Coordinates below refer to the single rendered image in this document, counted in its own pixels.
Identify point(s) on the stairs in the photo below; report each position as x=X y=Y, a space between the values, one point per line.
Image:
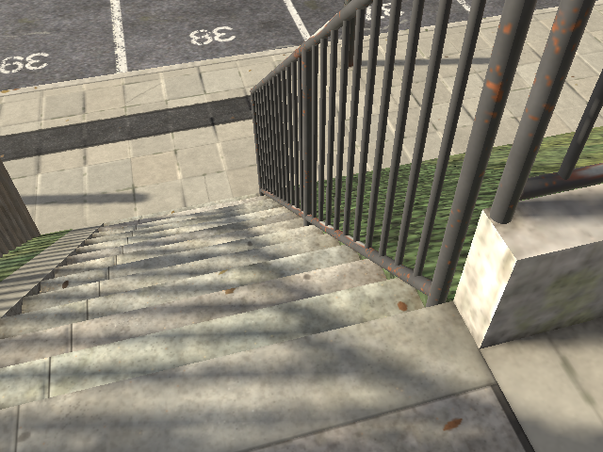
x=167 y=289

